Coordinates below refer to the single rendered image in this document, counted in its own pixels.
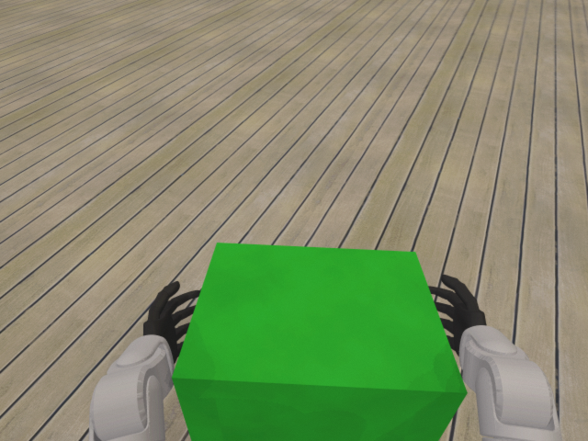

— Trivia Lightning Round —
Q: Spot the robot left forearm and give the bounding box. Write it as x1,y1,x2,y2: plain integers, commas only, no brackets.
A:
88,334,175,441

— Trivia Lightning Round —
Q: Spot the robot left hand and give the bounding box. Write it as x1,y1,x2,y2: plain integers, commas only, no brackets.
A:
143,281,200,364

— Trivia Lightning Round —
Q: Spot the robot right forearm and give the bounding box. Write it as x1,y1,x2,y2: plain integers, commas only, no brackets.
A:
459,325,562,441

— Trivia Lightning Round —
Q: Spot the carton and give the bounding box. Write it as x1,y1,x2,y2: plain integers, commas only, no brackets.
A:
172,243,467,441

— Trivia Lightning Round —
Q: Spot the robot right hand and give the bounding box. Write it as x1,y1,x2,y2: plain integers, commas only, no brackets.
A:
428,275,487,356

